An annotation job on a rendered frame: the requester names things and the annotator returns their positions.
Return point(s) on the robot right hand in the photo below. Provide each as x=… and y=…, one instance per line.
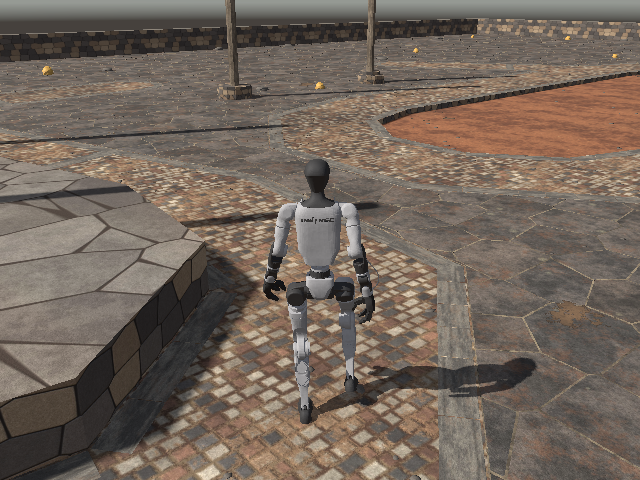
x=370, y=307

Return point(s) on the robot left hand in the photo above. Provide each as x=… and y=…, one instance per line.
x=274, y=286

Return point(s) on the robot left thigh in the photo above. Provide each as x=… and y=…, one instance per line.
x=297, y=306

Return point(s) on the robot right forearm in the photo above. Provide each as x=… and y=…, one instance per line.
x=362, y=274

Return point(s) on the robot left forearm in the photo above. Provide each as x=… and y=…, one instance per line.
x=272, y=266

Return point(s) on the robot left foot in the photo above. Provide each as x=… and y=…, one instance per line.
x=305, y=415

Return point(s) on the robot left upper arm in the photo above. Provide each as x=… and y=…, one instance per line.
x=286, y=213

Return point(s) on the robot right upper arm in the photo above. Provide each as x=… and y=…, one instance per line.
x=350, y=212

